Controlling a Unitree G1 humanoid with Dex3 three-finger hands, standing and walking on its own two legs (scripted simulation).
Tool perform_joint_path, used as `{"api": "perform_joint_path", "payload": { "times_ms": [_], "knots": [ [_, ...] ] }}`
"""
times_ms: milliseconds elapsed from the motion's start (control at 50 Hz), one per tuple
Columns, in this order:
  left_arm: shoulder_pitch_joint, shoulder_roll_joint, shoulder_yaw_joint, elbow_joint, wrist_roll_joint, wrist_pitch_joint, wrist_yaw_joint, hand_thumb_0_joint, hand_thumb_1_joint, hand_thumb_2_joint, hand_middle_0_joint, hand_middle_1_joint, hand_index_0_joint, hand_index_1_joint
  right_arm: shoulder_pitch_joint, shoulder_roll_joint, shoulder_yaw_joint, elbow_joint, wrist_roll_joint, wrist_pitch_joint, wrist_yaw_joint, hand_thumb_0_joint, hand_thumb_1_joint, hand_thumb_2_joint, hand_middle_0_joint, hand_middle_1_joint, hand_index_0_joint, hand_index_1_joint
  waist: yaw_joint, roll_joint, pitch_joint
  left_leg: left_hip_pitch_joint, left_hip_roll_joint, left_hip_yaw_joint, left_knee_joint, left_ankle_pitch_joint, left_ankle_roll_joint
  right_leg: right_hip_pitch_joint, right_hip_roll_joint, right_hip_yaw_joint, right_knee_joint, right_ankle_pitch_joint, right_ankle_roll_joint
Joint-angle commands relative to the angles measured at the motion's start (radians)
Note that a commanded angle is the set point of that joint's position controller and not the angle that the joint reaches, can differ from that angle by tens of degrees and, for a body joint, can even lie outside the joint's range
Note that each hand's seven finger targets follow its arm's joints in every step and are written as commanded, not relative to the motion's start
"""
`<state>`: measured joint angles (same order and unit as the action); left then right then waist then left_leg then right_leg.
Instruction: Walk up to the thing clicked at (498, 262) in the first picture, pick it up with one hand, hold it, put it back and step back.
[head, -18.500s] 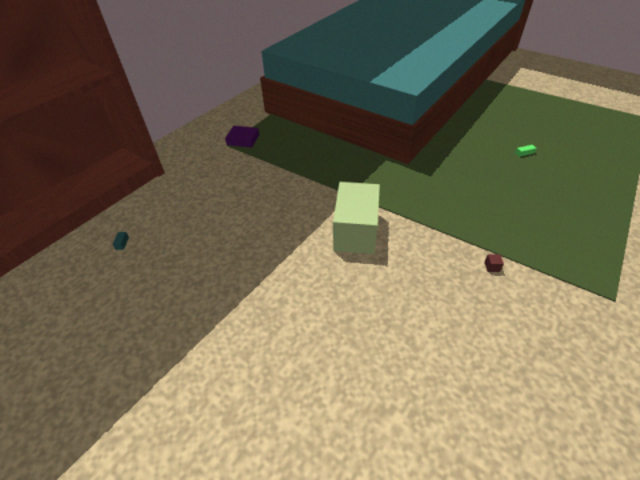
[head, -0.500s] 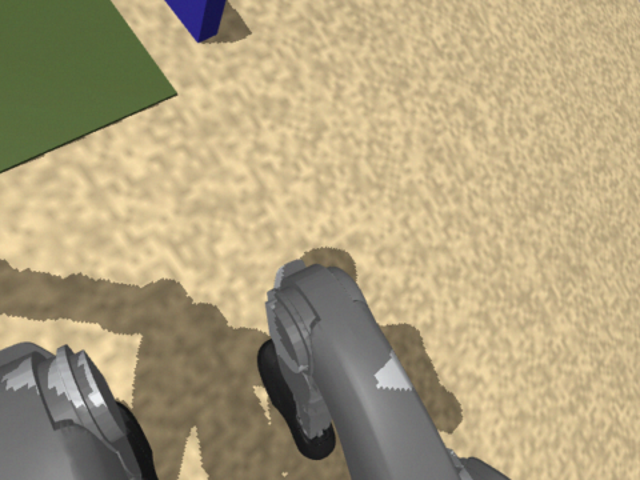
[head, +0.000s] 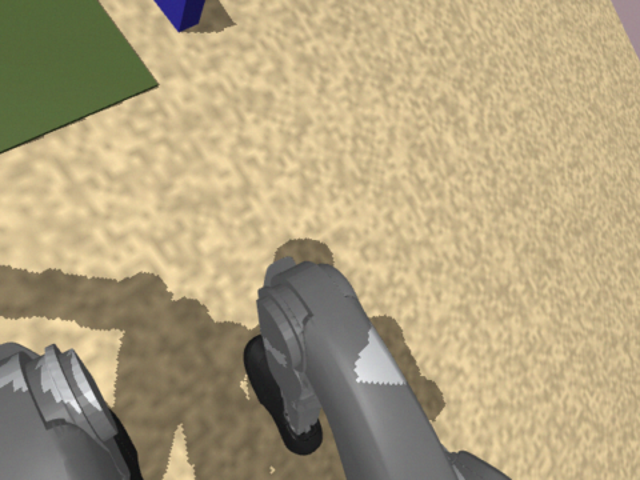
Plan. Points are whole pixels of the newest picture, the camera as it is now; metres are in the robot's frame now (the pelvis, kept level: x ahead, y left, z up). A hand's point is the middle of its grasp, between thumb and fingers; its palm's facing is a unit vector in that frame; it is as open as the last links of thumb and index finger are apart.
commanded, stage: rest palm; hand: left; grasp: from above
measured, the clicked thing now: out of the picture +0.40 +0.37 -0.29
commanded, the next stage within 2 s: close in 0.30 s
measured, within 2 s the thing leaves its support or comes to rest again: neither
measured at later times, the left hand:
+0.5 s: hand out of the picture +0.39 +0.36 -0.25, palm faces -0.23 -0.35 -0.91, open 14.0 cm
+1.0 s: hand out of the picture +0.40 +0.36 -0.24, palm faces -0.22 -0.35 -0.91, open 12.0 cm
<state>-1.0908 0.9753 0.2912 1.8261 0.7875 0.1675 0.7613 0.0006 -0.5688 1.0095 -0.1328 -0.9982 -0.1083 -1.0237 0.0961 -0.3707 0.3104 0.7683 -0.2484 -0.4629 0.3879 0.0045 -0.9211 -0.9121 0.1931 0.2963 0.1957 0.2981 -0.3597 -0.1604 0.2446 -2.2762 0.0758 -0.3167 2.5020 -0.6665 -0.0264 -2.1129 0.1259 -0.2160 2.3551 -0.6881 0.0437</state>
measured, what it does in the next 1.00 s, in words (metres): stands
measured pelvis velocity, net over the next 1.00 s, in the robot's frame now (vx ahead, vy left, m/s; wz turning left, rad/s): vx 0.00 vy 0.00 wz -0.01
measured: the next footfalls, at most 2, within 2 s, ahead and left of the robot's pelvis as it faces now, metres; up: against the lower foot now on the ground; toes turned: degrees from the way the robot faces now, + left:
none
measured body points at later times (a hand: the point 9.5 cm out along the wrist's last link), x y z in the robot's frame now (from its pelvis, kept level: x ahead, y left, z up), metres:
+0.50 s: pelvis +0.00 +0.00 +0.01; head +0.27 +0.13 +0.34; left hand +0.40 +0.38 -0.19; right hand +0.05 -0.23 -0.05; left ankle +0.08 +0.14 -0.28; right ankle +0.11 -0.11 -0.28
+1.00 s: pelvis +0.00 +0.00 +0.01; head +0.27 +0.13 +0.34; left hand +0.41 +0.38 -0.19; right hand +0.04 -0.23 -0.05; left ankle +0.08 +0.14 -0.28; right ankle +0.11 -0.11 -0.28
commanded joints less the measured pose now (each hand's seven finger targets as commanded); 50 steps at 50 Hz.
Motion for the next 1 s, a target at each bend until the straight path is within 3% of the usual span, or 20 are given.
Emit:
{"api": "perform_joint_path", "payload": {
  "times_ms": [0, 120, 220, 260, 380, 460, 540, 620, 660, 680, 800, 820, 880, 920, 980],
  "knots": [
    [-0.172, 0.159, -0.043, -0.087, 0.002, 0.000, 0.032, 0.000, -0.585, 1.007, -0.122, -0.988, -0.092, -1.016, 0.180, -0.328, -0.081, 0.020, 0.012, -0.009, -0.002, 0.000, -0.916, -0.911, 0.199, 0.301, 0.199, 0.301, -0.065, 0.482, -0.575, 0.454, 0.040, 0.096, -0.241, 0.121, 0.016, 0.287, 0.009, -0.091, -0.239, 0.234, -0.045],
    [-0.157, 0.134, -0.072, -0.104, -0.015, -0.001, 0.015, 0.000, -0.591, 1.015, -0.125, -0.987, -0.092, -1.018, 0.176, -0.318, -0.076, 0.008, 0.012, -0.008, -0.007, 0.000, -0.918, -0.911, 0.199, 0.301, 0.199, 0.301, -0.069, 0.453, -0.580, 0.448, 0.034, 0.104, -0.228, 0.129, 0.020, 0.307, 0.014, -0.082, -0.257, 0.239, -0.042],
    [-0.135, 0.140, -0.059, -0.091, -0.010, -0.004, 0.020, 0.000, -0.585, 1.013, -0.128, -0.980, -0.094, -1.012, 0.187, -0.330, -0.082, 0.020, 0.011, -0.009, -0.009, 0.000, -0.916, -0.911, 0.199, 0.301, 0.199, 0.301, -0.066, 0.475, -0.589, 0.470, 0.036, 0.098, -0.247, 0.135, 0.016, 0.316, 0.019, -0.092, -0.261, 0.248, -0.046],
    [-0.157, 0.117, -0.081, -0.100, -0.002, -0.004, 0.018, 0.000, -0.575, 1.006, -0.125, -0.985, -0.096, -1.013, 0.185, -0.319, -0.080, 0.017, 0.011, -0.007, -0.007, 0.000, -0.914, -0.910, 0.199, 0.301, 0.199, 0.301, -0.070, 0.477, -0.575, 0.470, 0.039, 0.090, -0.252, 0.130, 0.014, 0.290, 0.016, -0.098, -0.253, 0.242, -0.048],
    [-0.160, 0.109, -0.085, -0.105, -0.001, -0.004, 0.028, 0.000, -0.576, 1.007, -0.128, -0.978, -0.096, -1.009, 0.182, -0.323, -0.086, 0.022, 0.011, -0.007, -0.003, 0.000, -0.915, -0.911, 0.199, 0.301, 0.199, 0.301, -0.067, 0.485, -0.574, 0.480, 0.038, 0.085, -0.263, 0.123, 0.012, 0.285, 0.016, -0.100, -0.254, 0.238, -0.051],
    [-0.181, 0.120, -0.083, -0.114, -0.001, -0.005, 0.041, 0.000, -0.418, 0.896, -0.229, -0.908, -0.210, -0.925, 0.185, -0.330, -0.091, 0.026, 0.010, -0.009, -0.001, 0.000, -0.904, -0.905, 0.199, 0.301, 0.199, 0.301, -0.073, 0.486, -0.571, 0.479, 0.037, 0.083, -0.258, 0.107, 0.015, 0.277, 0.013, -0.095, -0.265, 0.223, -0.048],
    [-0.198, 0.095, -0.092, -0.109, -0.006, -0.003, 0.048, 0.000, -0.376, 0.863, -0.248, -0.888, -0.234, -0.900, 0.183, -0.321, -0.089, 0.034, 0.004, -0.011, 0.001, 0.000, -0.902, -0.904, 0.199, 0.301, 0.199, 0.301, -0.082, 0.494, -0.572, 0.492, 0.035, 0.082, -0.262, 0.106, 0.012, 0.271, 0.008, -0.098, -0.261, 0.226, -0.048],
    [-0.195, 0.117, -0.088, -0.115, -0.013, 0.002, 0.043, 0.000, -0.343, 0.838, -0.286, -0.848, -0.268, -0.864, 0.185, -0.320, -0.082, 0.034, 0.005, -0.010, -0.002, 0.000, -0.905, -0.905, 0.199, 0.301, 0.200, 0.301, -0.077, 0.489, -0.583, 0.474, 0.031, 0.095, -0.248, 0.126, 0.016, 0.296, 0.008, -0.086, -0.269, 0.243, -0.045],
    [-0.176, 0.141, -0.063, -0.100, -0.014, 0.008, 0.049, 0.000, -0.313, 0.812, -0.308, -0.829, -0.292, -0.843, 0.189, -0.334, -0.087, 0.022, 0.009, -0.007, -0.004, 0.000, -0.904, -0.905, 0.199, 0.301, 0.199, 0.301, -0.066, 0.485, -0.606, 0.479, 0.035, 0.097, -0.248, 0.145, 0.019, 0.324, 0.013, -0.084, -0.274, 0.261, -0.046],
    [-0.190, 0.130, -0.079, -0.110, -0.005, 0.012, 0.048, 0.000, -0.285, 0.788, -0.323, -0.820, -0.311, -0.829, 0.185, -0.320, -0.080, 0.018, 0.006, -0.006, -0.001, 0.000, -0.903, -0.904, 0.199, 0.301, 0.199, 0.301, -0.070, 0.484, -0.605, 0.479, 0.033, 0.097, -0.245, 0.148, 0.019, 0.311, 0.012, -0.085, -0.271, 0.264, -0.046],
    [-0.134, 0.145, -0.045, -0.085, -0.014, 0.027, 0.041, 0.000, -0.201, 0.718, -0.387, -0.767, -0.380, -0.772, 0.182, -0.333, -0.090, 0.015, 0.014, -0.002, -0.003, 0.000, -0.903, -0.905, 0.199, 0.301, 0.199, 0.301, -0.060, 0.480, -0.587, 0.470, 0.039, 0.098, -0.257, 0.122, 0.018, 0.320, 0.017, -0.082, -0.275, 0.242, -0.046],
    [-0.158, 0.139, -0.063, -0.105, -0.009, 0.027, 0.036, 0.000, -0.184, 0.702, -0.396, -0.752, -0.390, -0.755, 0.177, -0.320, -0.081, 0.015, 0.015, -0.002, -0.002, 0.000, -0.903, -0.904, 0.199, 0.301, 0.199, 0.301, -0.061, 0.483, -0.574, 0.461, 0.038, 0.095, -0.255, 0.124, 0.016, 0.301, 0.012, -0.085, -0.264, 0.243, -0.047],
    [-0.146, 0.154, -0.050, -0.105, -0.015, 0.023, 0.028, 0.000, -0.152, 0.678, -0.414, -0.741, -0.411, -0.740, 0.185, -0.321, -0.083, 0.015, 0.019, 0.000, -0.007, 0.000, -0.901, -0.903, 0.199, 0.301, 0.200, 0.301, -0.053, 0.486, -0.591, 0.460, 0.037, 0.098, -0.251, 0.131, 0.019, 0.308, 0.018, -0.084, -0.269, 0.243, -0.048],
    [-0.157, 0.136, -0.066, -0.116, -0.021, 0.019, 0.023, 0.000, -0.122, 0.652, -0.438, -0.724, -0.438, -0.721, 0.192, -0.322, -0.081, 0.003, 0.015, -0.001, -0.007, 0.000, -0.902, -0.903, 0.199, 0.301, 0.200, 0.301, -0.073, 0.474, -0.600, 0.467, 0.035, 0.096, -0.251, 0.140, 0.021, 0.322, 0.018, -0.084, -0.267, 0.259, -0.046],
    [-0.170, 0.146, -0.056, -0.108, -0.017, 0.006, 0.027, 0.000, -0.093, 0.633, -0.463, -0.690, -0.461, -0.689, 0.193, -0.327, -0.081, 0.007, 0.016, -0.001, -0.010, 0.000, -0.900, -0.902, 0.199, 0.300, 0.200, 0.300, -0.070, 0.461, -0.609, 0.462, 0.039, 0.090, -0.243, 0.149, 0.022, 0.320, 0.019, -0.091, -0.267, 0.263, -0.046]
  ]
}}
